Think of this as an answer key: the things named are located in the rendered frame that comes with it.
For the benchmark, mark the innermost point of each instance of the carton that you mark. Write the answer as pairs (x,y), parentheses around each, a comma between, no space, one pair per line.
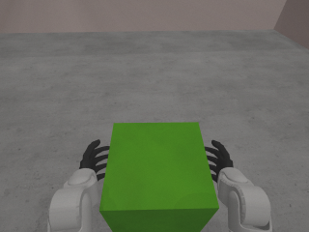
(157,179)

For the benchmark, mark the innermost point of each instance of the robot right hand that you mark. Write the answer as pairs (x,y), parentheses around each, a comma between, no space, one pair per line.
(222,159)

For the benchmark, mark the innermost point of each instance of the left robot forearm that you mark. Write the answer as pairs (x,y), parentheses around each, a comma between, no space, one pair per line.
(70,208)

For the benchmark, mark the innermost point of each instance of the right robot forearm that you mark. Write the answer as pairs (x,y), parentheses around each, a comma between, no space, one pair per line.
(248,206)

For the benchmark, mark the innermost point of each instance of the robot left hand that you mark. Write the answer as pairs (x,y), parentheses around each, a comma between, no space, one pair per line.
(90,160)

